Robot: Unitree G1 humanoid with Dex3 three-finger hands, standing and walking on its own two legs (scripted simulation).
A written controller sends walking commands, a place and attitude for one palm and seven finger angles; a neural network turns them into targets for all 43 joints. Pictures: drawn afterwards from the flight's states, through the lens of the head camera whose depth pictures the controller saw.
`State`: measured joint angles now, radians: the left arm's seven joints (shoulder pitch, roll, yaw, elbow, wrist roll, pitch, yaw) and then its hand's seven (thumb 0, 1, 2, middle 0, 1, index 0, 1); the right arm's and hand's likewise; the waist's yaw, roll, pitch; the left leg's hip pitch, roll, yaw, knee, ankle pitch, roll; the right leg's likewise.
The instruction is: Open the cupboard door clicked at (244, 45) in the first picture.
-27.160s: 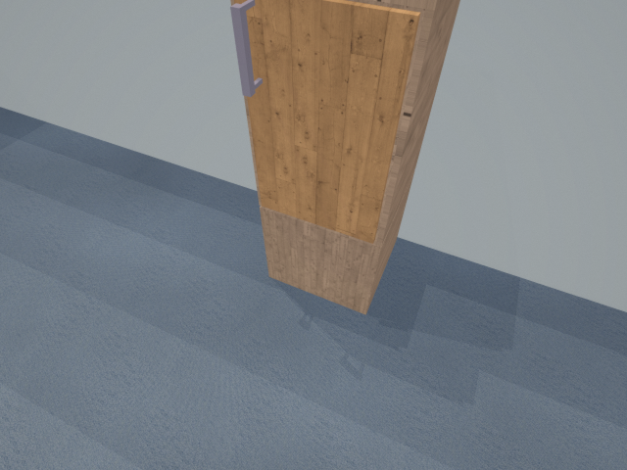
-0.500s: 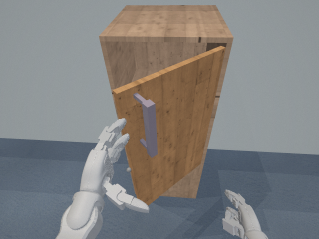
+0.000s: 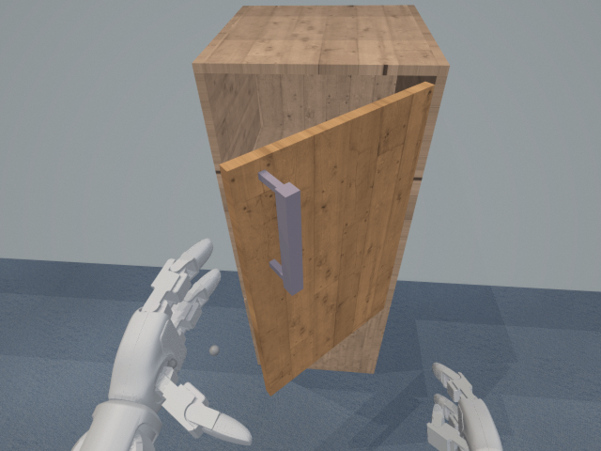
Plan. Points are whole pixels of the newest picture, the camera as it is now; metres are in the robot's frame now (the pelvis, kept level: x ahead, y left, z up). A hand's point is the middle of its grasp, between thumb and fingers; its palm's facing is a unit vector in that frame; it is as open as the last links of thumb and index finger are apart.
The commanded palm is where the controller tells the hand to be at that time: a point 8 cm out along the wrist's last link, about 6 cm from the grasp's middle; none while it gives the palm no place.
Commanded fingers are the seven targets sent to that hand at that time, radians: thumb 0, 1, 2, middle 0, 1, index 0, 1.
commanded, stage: draw the hand back to the body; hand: left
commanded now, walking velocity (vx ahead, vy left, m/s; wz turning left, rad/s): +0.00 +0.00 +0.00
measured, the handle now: (281, 236) +0.34 +0.06 +0.15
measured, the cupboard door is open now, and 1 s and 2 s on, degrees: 43 43 43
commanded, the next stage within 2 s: step back with the hand held close in 1.50 s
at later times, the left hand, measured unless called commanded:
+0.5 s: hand (141, 339) +0.18 +0.18 +0.15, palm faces +0.12 -0.97 -0.20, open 15.9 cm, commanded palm +0.14 +0.23 +0.17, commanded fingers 0.00 -0.15 0.45 -0.16 -0.30 -0.16 -0.30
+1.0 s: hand (87, 313) +0.20 +0.24 +0.16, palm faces +0.39 -0.84 -0.38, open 10.5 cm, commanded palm +0.15 +0.29 +0.18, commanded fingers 0.00 0.73 0.82 -0.19 -0.30 -0.19 -0.30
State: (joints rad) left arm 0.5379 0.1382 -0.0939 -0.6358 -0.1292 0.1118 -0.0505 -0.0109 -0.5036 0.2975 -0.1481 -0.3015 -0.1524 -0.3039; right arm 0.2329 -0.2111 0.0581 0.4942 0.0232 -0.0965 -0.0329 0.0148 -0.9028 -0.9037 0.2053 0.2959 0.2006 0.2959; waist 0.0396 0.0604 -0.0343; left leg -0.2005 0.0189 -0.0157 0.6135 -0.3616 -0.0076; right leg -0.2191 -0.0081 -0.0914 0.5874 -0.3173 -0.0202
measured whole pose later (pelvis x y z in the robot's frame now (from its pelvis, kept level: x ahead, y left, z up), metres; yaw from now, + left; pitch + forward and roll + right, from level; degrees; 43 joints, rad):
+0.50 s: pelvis -0.01 +0.00 +0.00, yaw +0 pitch -4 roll -1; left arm 0.46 0.27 0.13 -0.53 -0.15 0.09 -0.06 -0.01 -0.42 0.33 -0.16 -0.30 -0.16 -0.30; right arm 0.22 -0.22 0.07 0.56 0.02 -0.18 -0.08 0.02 -0.90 -0.90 0.21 0.30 0.20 0.30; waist 0.05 0.06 -0.02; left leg -0.17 0.02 -0.02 0.58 -0.33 0.00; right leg -0.18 0.00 -0.09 0.53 -0.28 -0.02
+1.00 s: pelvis +0.01 +0.01 +0.01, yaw -1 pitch -5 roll -1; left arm 0.49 0.31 0.26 -0.42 -0.04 -0.11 0.12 0.00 0.38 0.68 -0.19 -0.30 -0.19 -0.31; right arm 0.20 -0.21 0.03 0.64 -0.01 -0.12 -0.08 0.01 -0.90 -0.90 0.21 0.30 0.20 0.30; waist 0.06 0.07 0.03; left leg -0.07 0.01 0.01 0.43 -0.29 0.00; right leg -0.09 -0.01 -0.07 0.41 -0.24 -0.01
